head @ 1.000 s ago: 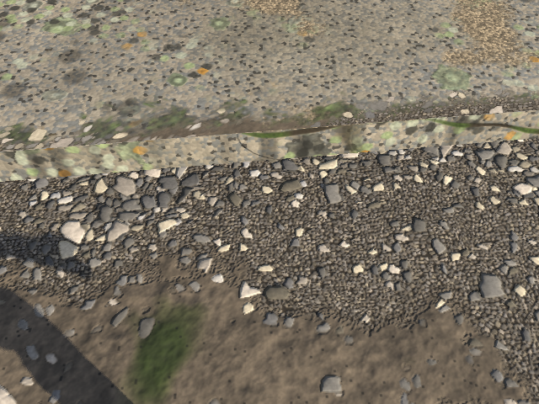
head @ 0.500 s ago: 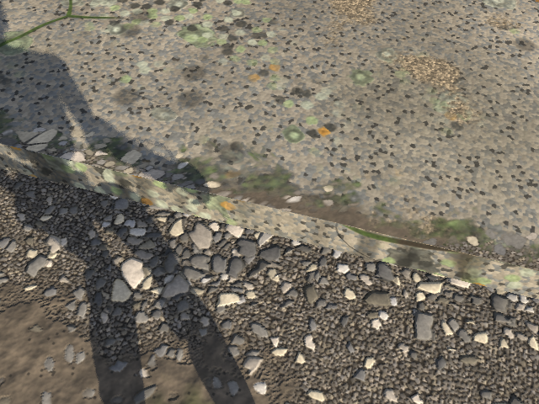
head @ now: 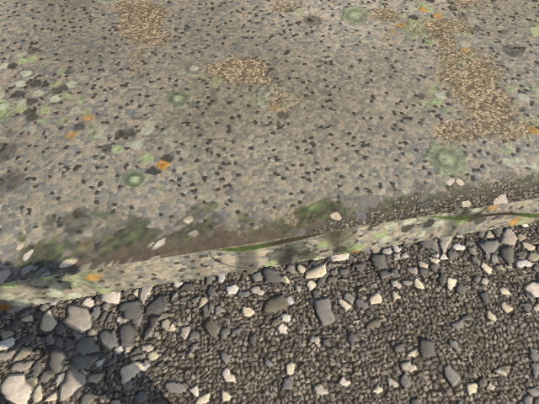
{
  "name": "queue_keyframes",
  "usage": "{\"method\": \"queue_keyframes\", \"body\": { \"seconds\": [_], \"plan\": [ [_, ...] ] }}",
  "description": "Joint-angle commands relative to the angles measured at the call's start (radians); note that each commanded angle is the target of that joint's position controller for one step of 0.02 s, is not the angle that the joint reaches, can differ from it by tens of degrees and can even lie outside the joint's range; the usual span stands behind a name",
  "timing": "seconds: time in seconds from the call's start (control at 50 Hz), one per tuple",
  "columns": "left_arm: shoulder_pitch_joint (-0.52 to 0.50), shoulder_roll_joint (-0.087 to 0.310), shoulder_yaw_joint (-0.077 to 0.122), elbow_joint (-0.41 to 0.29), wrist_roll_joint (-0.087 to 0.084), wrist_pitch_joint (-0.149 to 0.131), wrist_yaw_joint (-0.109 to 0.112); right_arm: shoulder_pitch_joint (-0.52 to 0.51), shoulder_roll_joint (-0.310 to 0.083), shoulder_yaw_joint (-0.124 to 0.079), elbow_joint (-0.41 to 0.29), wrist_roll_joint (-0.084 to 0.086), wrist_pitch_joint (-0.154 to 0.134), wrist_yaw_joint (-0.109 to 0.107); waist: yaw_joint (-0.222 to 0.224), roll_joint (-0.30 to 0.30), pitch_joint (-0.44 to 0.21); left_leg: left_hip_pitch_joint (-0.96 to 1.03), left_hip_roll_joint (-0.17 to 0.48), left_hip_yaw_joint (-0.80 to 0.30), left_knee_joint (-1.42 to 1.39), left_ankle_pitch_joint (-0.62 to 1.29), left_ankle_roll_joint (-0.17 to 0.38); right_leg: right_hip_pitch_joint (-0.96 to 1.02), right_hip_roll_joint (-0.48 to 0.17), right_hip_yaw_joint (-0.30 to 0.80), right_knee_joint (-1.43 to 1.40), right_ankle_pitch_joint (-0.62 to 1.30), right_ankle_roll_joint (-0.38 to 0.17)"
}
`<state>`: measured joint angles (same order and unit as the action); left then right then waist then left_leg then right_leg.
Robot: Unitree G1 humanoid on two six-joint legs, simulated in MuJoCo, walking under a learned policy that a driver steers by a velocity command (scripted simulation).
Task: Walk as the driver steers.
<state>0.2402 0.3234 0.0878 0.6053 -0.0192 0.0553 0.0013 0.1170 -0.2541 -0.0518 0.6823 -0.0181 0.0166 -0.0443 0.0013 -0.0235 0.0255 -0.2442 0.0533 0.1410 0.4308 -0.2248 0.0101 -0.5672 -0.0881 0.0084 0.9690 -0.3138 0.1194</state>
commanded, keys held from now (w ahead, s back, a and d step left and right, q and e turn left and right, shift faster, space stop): e+shift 0.22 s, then q+shift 0.78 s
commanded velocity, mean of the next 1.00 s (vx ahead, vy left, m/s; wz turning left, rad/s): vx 0.00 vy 0.00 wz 0.13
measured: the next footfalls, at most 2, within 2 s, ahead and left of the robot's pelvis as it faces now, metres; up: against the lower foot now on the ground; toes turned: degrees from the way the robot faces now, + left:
right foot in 0.12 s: +0.05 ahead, -0.16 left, +0.00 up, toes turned -11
left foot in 0.62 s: +0.07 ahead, +0.07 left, +0.00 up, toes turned -4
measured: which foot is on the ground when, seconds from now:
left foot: down 0.00-0.12, up 0.14-0.60, down 0.62-1.00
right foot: up 0.00-0.10, down 0.12-0.62, up 0.64-1.00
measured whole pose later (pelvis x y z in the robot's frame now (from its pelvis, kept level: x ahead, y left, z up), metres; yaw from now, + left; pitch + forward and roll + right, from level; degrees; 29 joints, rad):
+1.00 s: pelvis +0.05 -0.02 +0.00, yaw +13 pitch +3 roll -3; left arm 0.04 0.30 0.09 0.69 -0.01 -0.01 0.02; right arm 0.19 -0.34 -0.10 0.57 0.02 0.06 -0.05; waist -0.02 -0.01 0.04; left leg -0.30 -0.12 -0.29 0.50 -0.22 0.05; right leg -0.46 0.09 0.16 0.73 -0.32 0.09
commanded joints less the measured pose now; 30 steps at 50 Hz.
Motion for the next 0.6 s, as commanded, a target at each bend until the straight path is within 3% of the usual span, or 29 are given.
{"method": "queue_keyframes", "body": {
  "seconds": [0.02, 0.06, 0.1, 0.12, 0.14, 0.16, 0.18, 0.2, 0.22, 0.24, 0.28, 0.32, 0.36, 0.38, 0.4, 0.44, 0.46, 0.54, 0.58, 0.6],
  "plan": [
    [-0.040, 0.055, 0.006, -0.099, -0.002, -0.009, -0.020, -0.007, -0.215, -0.073, -0.049, 0.013, -0.012, 0.011, -0.026, 0.187, -0.103, 0.144, 0.270, -0.116, -0.080, 0.416, 0.201, 0.041, 0.016, -0.070, -0.143, -0.011, -0.037],
    [-0.044, 0.068, 0.016, -0.106, -0.004, 0.006, -0.027, -0.006, -0.219, -0.081, -0.041, 0.035, -0.023, 0.023, -0.017, 0.199, -0.104, 0.159, 0.292, -0.096, -0.035, 0.409, 0.167, 0.102, 0.027, -0.084, -0.253, -0.005, -0.076],
    [0.005, 0.079, 0.033, -0.088, -0.005, 0.014, -0.024, -0.001, -0.198, -0.082, -0.024, 0.055, -0.033, 0.030, 0.025, 0.171, -0.121, 0.110, 0.268, -0.024, 0.095, 0.342, 0.085, 0.266, 0.070, -0.102, -0.450, 0.122, -0.134],
    [0.083, 0.137, 0.060, -0.063, 0.000, 0.012, -0.008, 0.063, -0.158, -0.075, 0.002, 0.045, -0.038, 0.039, 0.049, 0.050, -0.146, -0.023, 0.201, 0.042, 0.270, 0.231, 0.009, 0.461, 0.065, -0.023, -0.547, 0.328, -0.187],
    [0.128, 0.313, 0.101, -0.080, 0.006, 0.005, 0.012, 0.054, -0.099, -0.054, -0.062, -0.010, -0.044, 0.045, 0.022, -0.317, -0.154, -0.418, 0.056, 0.098, 0.633, -0.370, -0.097, 0.709, -0.219, 0.398, -0.517, 0.856, -0.337],
    [0.097, 0.297, 0.088, -0.115, 0.044, -0.025, 0.002, -0.042, -0.112, -0.051, -0.098, -0.020, -0.051, 0.038, 0.074, -0.282, -0.271, -0.550, -0.031, -0.137, 0.817, -0.486, -0.112, 0.691, -0.312, 0.575, -0.547, 0.834, -0.505],
    [0.082, 0.248, 0.075, -0.106, 0.044, -0.046, -0.009, -0.103, -0.159, -0.062, -0.104, 0.006, -0.048, 0.031, 0.096, -0.159, -0.252, -0.555, -0.019, -0.201, 0.866, -0.410, -0.086, 0.662, -0.260, 0.479, -0.573, 0.729, -0.475],
    [0.035, 0.222, 0.068, -0.095, 0.024, -0.054, -0.002, -0.105, -0.153, -0.062, -0.102, 0.016, -0.048, 0.021, 0.056, -0.118, -0.194, -0.560, -0.013, -0.221, 0.828, -0.312, -0.064, 0.607, -0.196, 0.413, -0.576, 0.629, -0.415],
    [-0.024, 0.185, 0.057, -0.103, 0.000, -0.048, 0.007, -0.076, -0.160, -0.064, -0.084, 0.006, -0.045, 0.009, 0.024, -0.072, -0.165, -0.552, -0.001, -0.231, 0.778, -0.239, -0.061, 0.560, -0.157, 0.373, -0.577, 0.560, -0.369],
    [-0.097, 0.152, 0.039, -0.119, -0.005, -0.038, 0.016, -0.027, -0.177, -0.070, -0.062, 0.003, -0.037, 0.005, -0.013, -0.080, -0.162, -0.494, 0.002, -0.215, 0.754, -0.187, -0.067, 0.494, -0.147, 0.312, -0.577, 0.576, -0.350],
    [-0.131, 0.115, 0.017, -0.123, 0.017, -0.037, 0.025, 0.039, -0.165, -0.064, -0.022, 0.008, -0.026, 0.014, -0.029, -0.087, -0.195, -0.386, -0.013, -0.178, 0.729, -0.128, -0.083, 0.436, -0.127, 0.247, -0.575, 0.632, -0.346],
    [-0.122, 0.086, 0.001, -0.096, 0.028, -0.045, 0.026, 0.059, -0.128, -0.046, -0.007, 0.016, -0.018, 0.018, -0.021, -0.080, -0.203, -0.317, 0.000, -0.169, 0.623, -0.096, -0.091, 0.420, -0.115, 0.198, -0.576, 0.611, -0.336],
    [-0.137, 0.033, -0.023, -0.066, 0.041, -0.053, 0.024, 0.068, -0.087, -0.024, 0.002, 0.019, -0.011, 0.028, -0.016, -0.093, -0.196, -0.205, 0.029, -0.169, 0.473, -0.060, -0.085, 0.373, -0.100, 0.146, -0.587, 0.515, -0.323],
    [-0.135, 0.030, -0.026, -0.050, 0.050, -0.056, 0.020, 0.063, -0.082, -0.019, 0.001, 0.022, -0.009, 0.034, -0.004, -0.112, -0.176, -0.156, 0.032, -0.162, 0.419, -0.050, -0.081, 0.342, -0.103, 0.136, -0.602, 0.447, -0.326],
    [-0.130, 0.051, -0.022, -0.037, 0.056, -0.057, 0.015, 0.051, -0.103, -0.023, -0.009, 0.027, -0.006, 0.038, 0.010, -0.129, -0.146, -0.131, 0.026, -0.151, 0.393, -0.057, -0.074, 0.314, -0.114, 0.142, -0.616, 0.376, -0.335],
    [-0.130, 0.116, -0.002, -0.022, 0.053, -0.052, 0.013, 0.025, -0.169, -0.040, -0.041, 0.038, -0.001, 0.039, 0.029, -0.139, -0.073, -0.171, 0.006, -0.131, 0.390, -0.126, -0.058, 0.307, -0.153, 0.179, -0.631, 0.285, -0.357],
    [-0.126, 0.132, 0.005, -0.015, 0.047, -0.048, 0.016, 0.021, -0.182, -0.044, -0.054, 0.042, 0.000, 0.040, 0.035, -0.133, -0.048, -0.203, 0.004, -0.129, 0.392, -0.161, -0.050, 0.325, -0.176, 0.199, -0.629, 0.283, -0.365],
    [-0.140, 0.119, 0.011, -0.004, 0.025, -0.038, 0.032, 0.070, -0.146, -0.042, -0.070, 0.045, 0.001, 0.049, 0.019, -0.101, -0.057, -0.228, 0.005, -0.109, 0.355, -0.214, -0.024, 0.427, -0.228, 0.204, -0.564, 0.466, -0.360],
    [-0.173, 0.112, 0.015, -0.007, 0.013, -0.032, 0.040, 0.122, -0.128, -0.043, -0.062, 0.047, 0.001, 0.056, -0.014, -0.093, -0.082, -0.148, -0.020, -0.073, 0.223, -0.120, 0.000, 0.429, -0.205, 0.143, -0.503, 0.495, -0.317],
    [-0.168, 0.104, 0.017, -0.001, 0.006, -0.029, 0.043, 0.149, -0.131, -0.047, -0.058, 0.044, 0.000, 0.057, -0.029, -0.075, -0.086, -0.087, -0.035, -0.078, 0.112, -0.002, 0.024, 0.408, -0.170, 0.097, -0.448, 0.440, -0.270]
  ]
}}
